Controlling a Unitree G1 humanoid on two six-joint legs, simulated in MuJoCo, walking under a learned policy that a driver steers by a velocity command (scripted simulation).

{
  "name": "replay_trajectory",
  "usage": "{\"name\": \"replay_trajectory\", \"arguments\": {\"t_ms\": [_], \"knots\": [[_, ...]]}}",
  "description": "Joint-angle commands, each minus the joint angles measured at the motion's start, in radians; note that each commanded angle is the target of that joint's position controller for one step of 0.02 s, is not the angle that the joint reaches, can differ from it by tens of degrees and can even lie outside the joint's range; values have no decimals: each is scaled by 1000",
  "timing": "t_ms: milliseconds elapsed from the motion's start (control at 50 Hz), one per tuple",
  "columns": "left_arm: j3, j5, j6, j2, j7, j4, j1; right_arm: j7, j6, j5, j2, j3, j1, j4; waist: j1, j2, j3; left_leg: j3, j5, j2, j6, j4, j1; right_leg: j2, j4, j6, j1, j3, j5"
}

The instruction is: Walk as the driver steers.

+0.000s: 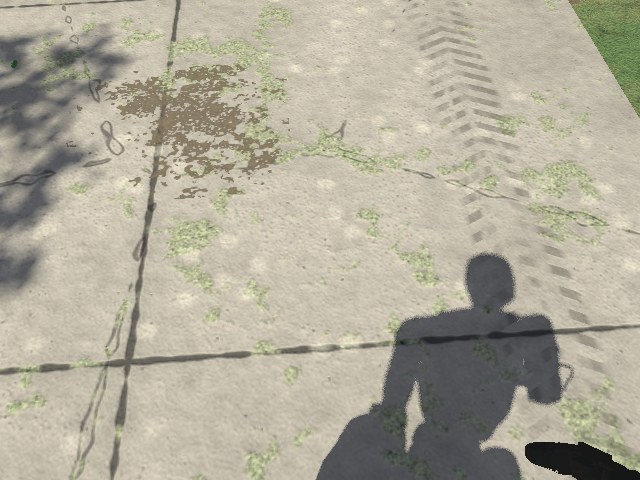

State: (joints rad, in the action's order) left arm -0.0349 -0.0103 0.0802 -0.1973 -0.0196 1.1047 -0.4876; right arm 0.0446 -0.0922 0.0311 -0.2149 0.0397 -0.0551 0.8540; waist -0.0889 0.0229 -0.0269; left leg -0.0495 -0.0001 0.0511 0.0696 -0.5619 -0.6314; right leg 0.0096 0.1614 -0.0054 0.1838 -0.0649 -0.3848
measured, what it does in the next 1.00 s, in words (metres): walks ahead: left foot, then right foot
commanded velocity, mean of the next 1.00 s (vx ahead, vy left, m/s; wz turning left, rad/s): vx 0.49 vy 0.00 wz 0.11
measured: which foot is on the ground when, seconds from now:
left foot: up 0.00-0.04, down 0.06-0.62, up 0.64-1.00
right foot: down 0.00-0.06, up 0.08-0.58, down 0.60-1.00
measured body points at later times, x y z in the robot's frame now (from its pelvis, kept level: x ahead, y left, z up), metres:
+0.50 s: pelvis +0.29 +0.02 +0.02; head +0.31 +0.02 +0.47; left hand +0.48 +0.26 -0.09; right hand +0.26 -0.24 -0.13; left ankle +0.19 +0.12 -0.72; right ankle +0.49 -0.14 -0.68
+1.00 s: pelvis +0.58 -0.03 +0.02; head +0.59 -0.03 +0.47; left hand +0.55 +0.23 -0.12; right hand +0.75 -0.27 -0.10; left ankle +0.74 +0.16 -0.66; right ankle +0.50 -0.12 -0.72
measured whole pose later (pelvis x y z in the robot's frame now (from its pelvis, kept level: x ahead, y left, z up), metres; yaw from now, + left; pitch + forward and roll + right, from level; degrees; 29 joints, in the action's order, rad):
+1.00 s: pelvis +0.58 -0.03 +0.02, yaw +8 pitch +1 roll -2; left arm -0.06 0.01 0.11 -0.22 -0.02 1.00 -0.33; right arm 0.01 -0.05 0.02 -0.25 0.08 0.13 0.91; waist -0.05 0.04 0.00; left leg 0.06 0.06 0.11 0.04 -0.77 -0.72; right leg 0.04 0.20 -0.04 0.02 -0.21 -0.25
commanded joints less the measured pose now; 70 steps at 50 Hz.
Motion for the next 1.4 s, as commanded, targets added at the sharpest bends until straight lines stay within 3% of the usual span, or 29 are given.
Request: {"name": "replay_trajectory", "arguments": {"t_ms": [20, 40, 60, 80, 100, 120, 160, 200, 260, 400, 500, 560, 600, 620, 640, 680, 720, 760, 960, 1060, 1140, 1160, 1180, 1200, 1220, 1240, 1280, 1340, 1400], "knots": [[-43, 4, -9, -193, -5, -36, 9, 5, -17, 1, -141, 47, 72, -40, 146, -155, 18, -38, -64, -72, 55, 6, 217, -267, 201, -124, -53, 55, 999], [-39, 8, -17, -186, -4, -45, 27, -2, -13, 4, -183, 72, 247, 14, 233, -156, 117, -51, -62, -96, 82, 13, 447, -225, 408, -97, -120, 24, 1064], [-25, 19, -18, -154, -1, -71, 32, -13, -7, -8, -250, 92, 428, 54, 290, -73, 247, 155, -108, 77, 142, -17, 774, -175, 724, -68, -372, 6, 780], [21, 9, 7, 21, 18, -78, -118, -8, -6, -25, -316, 100, 509, 84, 189, 227, 442, 714, -381, 343, 324, 144, 1096, 40, 1113, -11, -735, 69, -41], [0, -22, 41, -70, 25, -76, -28, -8, -7, -22, -221, 74, 486, 85, 226, 167, 416, 842, -458, 324, 286, 284, 1058, 26, 1247, -36, -846, 216, -157], [-18, -47, 58, -132, 25, -123, 87, -10, -14, -16, -179, 61, 376, 72, 201, 141, 233, 671, -387, 297, 231, 294, 910, -28, 1275, -53, -933, 185, -95], [-32, -26, 58, -147, 5, -141, 170, -4, -29, -31, -115, 39, 221, 44, 126, -15, 100, 419, -140, 231, 183, 335, 579, -125, 1162, -61, -832, 149, 65], [-36, -15, 26, -105, -1, -133, 114, 2, -34, -42, -79, 28, 207, 63, 66, 27, 78, 307, -107, 179, 171, 387, 442, -165, 1083, -65, -724, 156, 103], [-40, -9, 1, -96, -6, -163, 171, -16, -35, -36, -123, 34, 259, 89, 54, 32, 10, 233, -95, 169, 190, 455, 369, -186, 960, -41, -774, 135, 153], [-35, 0, 13, -89, 14, -246, 448, -52, -19, -22, -166, 40, 393, 114, 131, 21, -35, 113, -31, 125, 138, 469, 463, -138, 522, -3, -845, 73, 500], [-24, -12, 21, -95, 43, -297, 579, -54, 1, -14, -177, 47, 482, 152, 169, 28, -66, 113, -12, 185, 128, 399, 634, -106, 385, -22, -871, 63, 437], [-37, -15, 31, -137, 56, -301, 527, -59, 17, -12, -199, 58, 459, 151, 116, 61, -28, 118, 185, 217, 100, 300, 706, -71, 342, -65, -767, 44, 321], [-80, -9, 34, -217, 49, -221, 257, -59, 26, -15, -177, 48, 420, 135, -17, 55, 137, 47, 436, 137, 53, -11, 629, -22, 331, -118, -385, 7, 328], [-102, 4, 30, -302, 39, -184, 66, -59, 25, -35, -140, 30, 437, 108, -65, -76, 299, -5, 143, 70, 13, -351, 407, -228, 353, -189, -67, 249, 329], [-107, 5, 27, -343, 49, -160, 26, -46, 0, -26, -3, -6, 560, 111, 13, -343, 412, 52, -536, -119, -40, -663, 17, -419, 205, -341, 231, 739, 117], [-65, 1, 33, -193, 44, -193, 140, -42, -34, 25, -163, 31, 392, 88, -15, -173, 227, 176, -477, -24, 4, -790, -149, -372, 135, -244, 64, 588, 84], [-48, 15, 40, -139, 45, -214, 274, -57, -23, 8, -151, 41, 330, 82, 49, -64, 101, 153, -320, 63, 0, -687, -59, -309, 71, -205, -206, 369, 255], [-40, 28, 46, -107, 46, -197, 287, -57, 9, 8, -110, 45, 376, 94, 93, -105, 73, 165, -266, 94, -1, -628, 33, -268, 14, -186, -313, 253, 294], [-55, 24, 40, -171, -2, -165, 203, -29, 30, -12, -64, 40, 141, -3, 54, -65, -43, 95, 107, 63, -31, -210, -78, -237, -64, -142, -283, -62, 463], [-66, 8, 6, -194, -10, -142, 118, 5, 31, -9, -49, 27, 10, -87, 16, -55, -83, 18, 6, 39, 1, -90, -145, -297, 23, -134, -82, -121, 609], [-81, 1, -29, -250, -28, -181, 188, 23, 32, -9, -132, 66, 165, -98, 140, -131, 34, -95, -168, -95, 67, -71, 145, -289, 362, -85, -69, -169, 1233], [-79, -4, -34, -254, -30, -195, 214, 16, 28, -10, -190, 96, 322, -63, 222, -117, 116, -82, -51, -130, 99, 26, 371, -248, 577, -46, -149, -180, 1188], [-70, 10, -20, -235, -28, -223, 207, -11, 34, -21, -279, 124, 427, -46, 252, 3, 213, 131, 218, 1, 157, 41, 668, -183, 893, 18, -399, -176, 773], [-27, 33, 13, -93, -7, -267, 95, -21, 34, -40, -365, 129, 352, -92, 117, 255, 367, 687, 539, 313, 400, 67, 1025, 51, 1317, 93, -816, -61, -243], [-41, 2, 49, -182, 11, -275, 169, -20, 41, -43, -308, 110, 412, -102, 193, 89, 512, 728, 577, 321, 405, 124, 1034, 26, 1378, 66, -842, 170, -265], [-44, -29, 55, -189, 13, -310, 256, -22, 39, -41, -251, 95, 354, -114, 185, 56, 396, 557, 579, 279, 351, 117, 941, -26, 1334, 41, -889, 176, -198], [-56, 6, 34, -198, -12, -300, 285, -26, 35, -9, -176, 77, 237, -133, 114, -50, 179, 385, 462, 182, 262, 176, 627, -95, 1153, 43, -861, 142, -90], [-63, 18, -14, -180, -24, -321, 247, -31, 39, -34, -200, 81, 200, -153, 50, -17, 136, 327, 504, 134, 256, 225, 396, -94, 1025, 61, -730, 132, -41], [-56, 26, -30, -161, -33, -346, 278, -47, 50, -27, -233, 92, 216, -159, 52, 24, 165, 294, 529, 99, 229, 206, 380, -64, 868, 86, -741, 125, 57]]}}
